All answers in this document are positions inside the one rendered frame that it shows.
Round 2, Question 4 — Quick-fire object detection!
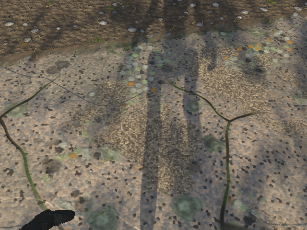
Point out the robot left hand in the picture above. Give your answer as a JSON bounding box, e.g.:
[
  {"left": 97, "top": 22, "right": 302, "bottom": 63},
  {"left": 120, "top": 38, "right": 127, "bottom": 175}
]
[{"left": 19, "top": 209, "right": 75, "bottom": 230}]

